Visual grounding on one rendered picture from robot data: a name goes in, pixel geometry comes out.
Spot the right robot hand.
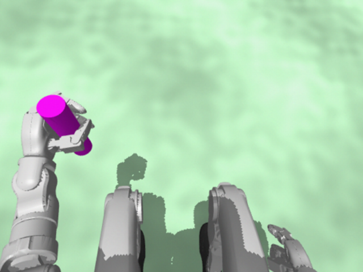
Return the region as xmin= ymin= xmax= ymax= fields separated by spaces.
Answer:
xmin=267 ymin=224 xmax=313 ymax=272

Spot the right robot foot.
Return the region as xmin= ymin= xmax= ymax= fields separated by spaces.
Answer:
xmin=199 ymin=223 xmax=222 ymax=272

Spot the left robot hand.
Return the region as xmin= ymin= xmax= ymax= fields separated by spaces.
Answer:
xmin=21 ymin=91 xmax=95 ymax=160

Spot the can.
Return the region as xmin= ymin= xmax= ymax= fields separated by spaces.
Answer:
xmin=36 ymin=95 xmax=92 ymax=156

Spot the left robot arm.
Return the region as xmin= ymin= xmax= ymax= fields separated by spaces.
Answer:
xmin=0 ymin=155 xmax=61 ymax=272

